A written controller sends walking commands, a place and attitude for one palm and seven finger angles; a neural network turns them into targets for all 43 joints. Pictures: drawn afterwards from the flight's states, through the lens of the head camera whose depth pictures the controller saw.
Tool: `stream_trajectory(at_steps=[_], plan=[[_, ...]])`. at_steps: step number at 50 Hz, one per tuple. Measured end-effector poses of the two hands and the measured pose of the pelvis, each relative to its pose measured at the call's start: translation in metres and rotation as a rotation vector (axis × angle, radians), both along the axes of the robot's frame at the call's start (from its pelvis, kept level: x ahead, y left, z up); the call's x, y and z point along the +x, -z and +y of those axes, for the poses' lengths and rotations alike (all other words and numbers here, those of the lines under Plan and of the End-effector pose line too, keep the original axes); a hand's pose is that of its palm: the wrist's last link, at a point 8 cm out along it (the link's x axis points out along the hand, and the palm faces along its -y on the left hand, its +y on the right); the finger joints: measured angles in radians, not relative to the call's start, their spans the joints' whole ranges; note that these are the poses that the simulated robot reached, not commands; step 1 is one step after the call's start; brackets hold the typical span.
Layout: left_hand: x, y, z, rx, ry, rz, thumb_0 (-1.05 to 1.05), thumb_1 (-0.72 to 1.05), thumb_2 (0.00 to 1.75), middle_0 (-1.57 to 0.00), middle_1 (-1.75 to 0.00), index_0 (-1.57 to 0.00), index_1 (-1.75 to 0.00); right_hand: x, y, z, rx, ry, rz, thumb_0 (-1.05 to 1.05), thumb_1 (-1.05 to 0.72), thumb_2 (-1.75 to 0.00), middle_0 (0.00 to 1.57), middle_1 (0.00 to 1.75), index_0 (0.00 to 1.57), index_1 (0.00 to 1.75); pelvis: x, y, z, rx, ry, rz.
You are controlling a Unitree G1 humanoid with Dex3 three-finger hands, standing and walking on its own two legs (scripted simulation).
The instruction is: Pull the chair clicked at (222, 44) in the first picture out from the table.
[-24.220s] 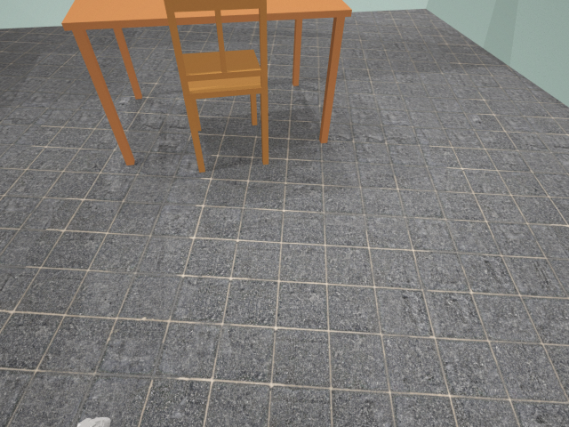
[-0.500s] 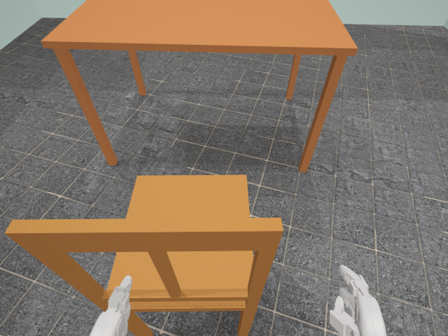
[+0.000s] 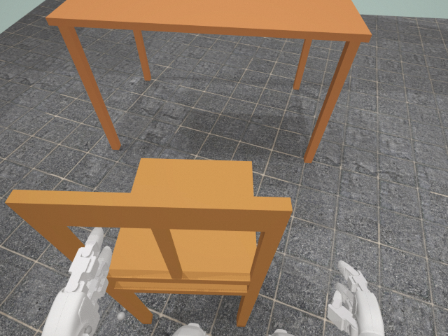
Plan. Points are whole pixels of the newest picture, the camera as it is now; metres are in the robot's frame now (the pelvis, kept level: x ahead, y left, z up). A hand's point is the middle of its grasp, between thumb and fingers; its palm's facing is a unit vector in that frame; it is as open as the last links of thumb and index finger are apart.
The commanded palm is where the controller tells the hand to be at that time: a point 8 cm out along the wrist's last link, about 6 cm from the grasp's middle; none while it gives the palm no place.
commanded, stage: draw the hand back to the body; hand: left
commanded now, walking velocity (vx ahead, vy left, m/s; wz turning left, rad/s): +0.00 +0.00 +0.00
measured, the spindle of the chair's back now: (169, 253) +0.27 +0.13 -0.03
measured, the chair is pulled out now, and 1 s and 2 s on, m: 0.72 0.72 0.72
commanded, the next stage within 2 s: step back with the hand held close in 1.28 s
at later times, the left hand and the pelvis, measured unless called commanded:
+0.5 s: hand (56, 283) +0.16 +0.22 +0.14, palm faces +0.27 -0.87 -0.42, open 14.5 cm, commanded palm +0.12 +0.26 +0.19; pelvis +0.01 -0.01 +0.06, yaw +1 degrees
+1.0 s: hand (0, 182) +0.23 +0.25 +0.25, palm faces +0.49 -0.74 -0.45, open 8.3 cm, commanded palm +0.17 +0.28 +0.26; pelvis +0.03 -0.02 +0.08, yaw +0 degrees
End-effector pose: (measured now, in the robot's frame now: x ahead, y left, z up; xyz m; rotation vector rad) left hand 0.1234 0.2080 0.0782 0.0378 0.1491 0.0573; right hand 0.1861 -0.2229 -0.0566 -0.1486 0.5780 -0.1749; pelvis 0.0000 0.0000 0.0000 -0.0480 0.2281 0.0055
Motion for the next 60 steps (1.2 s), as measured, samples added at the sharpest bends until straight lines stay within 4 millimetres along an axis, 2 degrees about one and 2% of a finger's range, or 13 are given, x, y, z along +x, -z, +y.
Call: stream_trajectory(at_steps=[6, 11, 15, 24, 30, 34, 38, 47, 50, 56, 60], plan=[[-0.003, -0.010, 0.009, 0.025, 0.035, 0.030, -0.01, -0.55, 0.20, 0.00, 0.00, -0.02, -0.01, -0.006, 0.000, 0.005, 0.029, 0.013, 0.010, 0.02, -0.90, -0.90, 0.21, 0.30, 0.20, 0.30, -0.003, -0.005, 0.000, -0.004, -0.003, -0.034], [-0.002, -0.033, 0.020, 0.051, 0.000, -0.010, -0.01, -0.52, 0.21, -0.01, -0.01, -0.05, -0.03, -0.009, -0.009, 0.007, 0.033, 0.013, -0.005, 0.02, -0.90, -0.90, 0.21, 0.30, 0.20, 0.30, -0.002, -0.017, -0.001, -0.005, -0.010, -0.064], [0.000, -0.051, 0.030, 0.250, -0.075, 0.060, -0.01, -0.44, 0.25, -0.02, -0.03, -0.09, -0.06, -0.010, -0.020, 0.009, 0.004, -0.007, 0.014, 0.02, -0.90, -0.90, 0.20, 0.30, 0.20, 0.30, 0.002, -0.030, -0.002, -0.004, -0.010, -0.115], [0.004, -0.086, 0.046, 0.378, -0.231, 0.086, -0.01, -0.16, 0.39, -0.06, -0.09, -0.16, -0.13, 0.001, -0.045, 0.008, -0.009, -0.043, 0.002, 0.02, -0.90, -0.90, 0.21, 0.30, 0.20, 0.30, 0.011, -0.057, -0.005, 0.012, -0.011, -0.212], [0.017, -0.123, 0.057, 0.426, -0.320, -0.042, 0.00, 0.05, 0.49, -0.09, -0.13, -0.15, -0.16, 0.013, -0.054, 0.005, -0.014, -0.075, -0.010, 0.02, -0.90, -0.90, 0.21, 0.30, 0.20, 0.30, 0.017, -0.067, -0.008, 0.022, -0.011, -0.244], [0.027, -0.142, 0.062, 0.451, -0.352, -0.109, 0.00, 0.19, 0.56, -0.11, -0.16, -0.14, -0.17, 0.021, -0.058, 0.000, -0.008, -0.072, -0.006, 0.02, -0.90, -0.90, 0.21, 0.30, 0.20, 0.30, 0.021, -0.071, -0.011, 0.028, -0.004, -0.254], [0.036, -0.153, 0.065, 0.469, -0.364, -0.138, 0.00, 0.33, 0.63, -0.13, -0.19, -0.15, -0.19, 0.025, -0.058, -0.006, -0.007, -0.065, 0.007, 0.02, -0.90, -0.90, 0.21, 0.30, 0.20, 0.30, 0.025, -0.074, -0.014, 0.031, 0.000, -0.260], [0.053, -0.188, 0.073, 0.527, -0.395, -0.254, 0.01, 0.65, 0.78, -0.18, -0.26, -0.18, -0.26, 0.025, -0.054, -0.017, -0.011, -0.059, 0.051, 0.02, -0.90, -0.90, 0.20, 0.30, 0.20, 0.30, 0.032, -0.078, -0.017, 0.034, 0.005, -0.268], [0.057, -0.192, 0.076, 0.532, -0.406, -0.271, 0.01, 0.74, 0.82, -0.19, -0.28, -0.19, -0.27, 0.024, -0.052, -0.019, -0.004, -0.048, 0.070, 0.02, -0.90, -0.90, 0.20, 0.30, 0.20, 0.30, 0.033, -0.079, -0.018, 0.034, 0.010, -0.267], [0.061, -0.177, 0.072, 0.494, -0.380, -0.213, 0.01, 0.84, 0.87, -0.20, -0.30, -0.20, -0.29, 0.019, -0.050, -0.022, -0.003, -0.029, 0.092, 0.02, -0.90, -0.90, 0.20, 0.30, 0.20, 0.30, 0.032, -0.080, -0.017, 0.033, 0.015, -0.266], [0.059, -0.175, 0.070, 0.491, -0.364, -0.206, 0.02, 0.87, 0.89, -0.21, -0.30, -0.21, -0.30, 0.017, -0.051, -0.021, -0.009, -0.028, 0.092, 0.02, -0.90, -0.90, 0.20, 0.30, 0.20, 0.30, 0.032, -0.080, -0.016, 0.033, 0.016, -0.267]])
